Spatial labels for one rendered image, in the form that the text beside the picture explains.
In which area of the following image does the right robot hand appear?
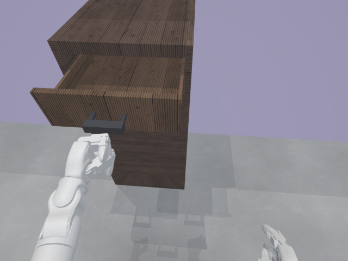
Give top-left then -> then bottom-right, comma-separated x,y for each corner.
258,224 -> 298,261

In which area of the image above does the drawer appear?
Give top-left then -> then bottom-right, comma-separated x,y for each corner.
30,54 -> 186,133

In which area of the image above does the left robot hand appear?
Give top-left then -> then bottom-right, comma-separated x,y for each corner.
65,133 -> 116,185

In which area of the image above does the handle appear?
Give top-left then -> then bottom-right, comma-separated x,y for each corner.
82,112 -> 127,135

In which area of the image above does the cabinet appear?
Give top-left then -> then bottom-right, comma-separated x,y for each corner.
47,0 -> 195,190

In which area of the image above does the robot left forearm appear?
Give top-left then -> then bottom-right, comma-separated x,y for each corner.
31,177 -> 89,261

